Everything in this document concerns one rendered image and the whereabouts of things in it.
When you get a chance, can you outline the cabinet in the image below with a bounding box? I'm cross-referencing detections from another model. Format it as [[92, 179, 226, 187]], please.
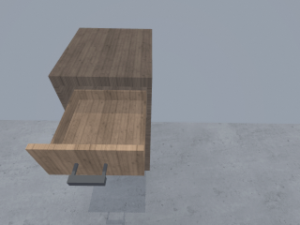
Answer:
[[48, 27, 153, 171]]

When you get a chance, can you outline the handle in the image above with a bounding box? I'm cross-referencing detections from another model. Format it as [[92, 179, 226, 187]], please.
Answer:
[[67, 163, 108, 187]]

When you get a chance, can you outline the drawer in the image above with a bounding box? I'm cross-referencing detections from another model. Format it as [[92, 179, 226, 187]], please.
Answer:
[[25, 89, 146, 176]]

